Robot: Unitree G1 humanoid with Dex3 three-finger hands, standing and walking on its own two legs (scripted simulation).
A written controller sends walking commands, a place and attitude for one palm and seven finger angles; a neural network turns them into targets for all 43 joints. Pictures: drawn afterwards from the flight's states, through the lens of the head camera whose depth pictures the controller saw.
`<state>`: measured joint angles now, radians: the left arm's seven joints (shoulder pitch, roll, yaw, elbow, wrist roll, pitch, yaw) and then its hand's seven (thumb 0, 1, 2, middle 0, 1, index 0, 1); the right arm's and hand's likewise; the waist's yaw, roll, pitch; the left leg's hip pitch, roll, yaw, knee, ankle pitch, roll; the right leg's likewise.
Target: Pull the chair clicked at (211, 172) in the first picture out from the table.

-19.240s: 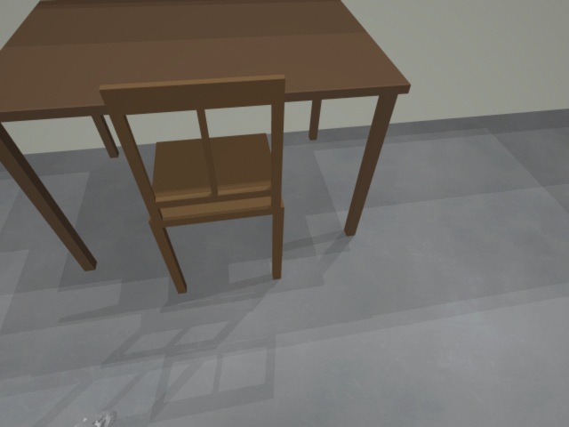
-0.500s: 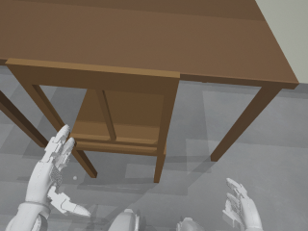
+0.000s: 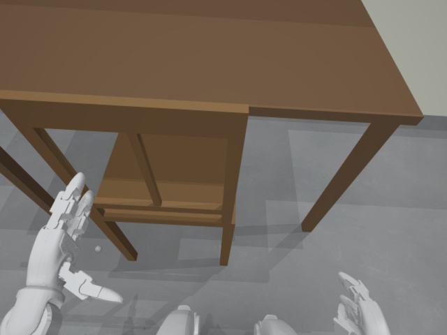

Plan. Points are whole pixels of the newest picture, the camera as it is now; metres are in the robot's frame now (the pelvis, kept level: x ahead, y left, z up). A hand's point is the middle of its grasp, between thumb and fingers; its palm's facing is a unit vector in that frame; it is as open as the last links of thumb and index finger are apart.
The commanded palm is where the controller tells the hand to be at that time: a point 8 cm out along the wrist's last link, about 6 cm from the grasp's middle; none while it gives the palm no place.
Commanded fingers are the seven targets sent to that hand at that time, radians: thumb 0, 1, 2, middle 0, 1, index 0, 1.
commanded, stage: raise the hand toward the chair's back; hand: left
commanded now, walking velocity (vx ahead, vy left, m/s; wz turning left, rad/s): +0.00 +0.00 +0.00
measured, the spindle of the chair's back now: (147, 173) +0.43 +0.18 -0.03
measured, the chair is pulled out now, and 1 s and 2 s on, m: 0.00 0.00 0.00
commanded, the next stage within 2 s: aim the fingers beside a spindle in 0.10 s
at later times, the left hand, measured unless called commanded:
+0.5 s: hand (117, 249) +0.25 +0.18 +0.04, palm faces -0.01 -1.00 -0.05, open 16.9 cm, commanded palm +0.23 +0.24 +0.04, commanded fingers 0.00 -0.50 0.30 -0.06 -0.08 -0.06 -0.08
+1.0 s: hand (124, 242) +0.27 +0.18 +0.01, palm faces -0.03 -1.00 -0.04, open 16.9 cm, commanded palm +0.25 +0.24 +0.02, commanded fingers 0.00 -0.50 0.30 -0.06 -0.08 -0.06 -0.08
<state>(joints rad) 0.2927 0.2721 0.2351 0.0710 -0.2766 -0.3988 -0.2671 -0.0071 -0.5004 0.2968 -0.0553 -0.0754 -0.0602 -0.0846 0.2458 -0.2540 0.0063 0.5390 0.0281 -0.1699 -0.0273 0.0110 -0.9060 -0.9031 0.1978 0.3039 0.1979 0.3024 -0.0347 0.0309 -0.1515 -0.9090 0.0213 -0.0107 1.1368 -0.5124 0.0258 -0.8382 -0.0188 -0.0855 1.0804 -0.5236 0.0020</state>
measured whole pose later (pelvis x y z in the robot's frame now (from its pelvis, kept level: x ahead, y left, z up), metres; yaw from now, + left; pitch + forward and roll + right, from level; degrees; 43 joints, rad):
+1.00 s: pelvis +0.00 -0.01 -0.02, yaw +0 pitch +20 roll -3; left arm 0.18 0.25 0.19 0.16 -0.26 -0.41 -0.26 -0.01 -0.50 0.30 -0.06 -0.08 -0.06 -0.08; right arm 0.22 -0.25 0.01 0.54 0.02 -0.15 -0.03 0.01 -0.91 -0.90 0.20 0.30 0.20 0.30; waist -0.04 0.03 -0.17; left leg -1.03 0.03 -0.01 1.23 -0.54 0.02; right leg -0.97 -0.02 -0.08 1.18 -0.56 -0.01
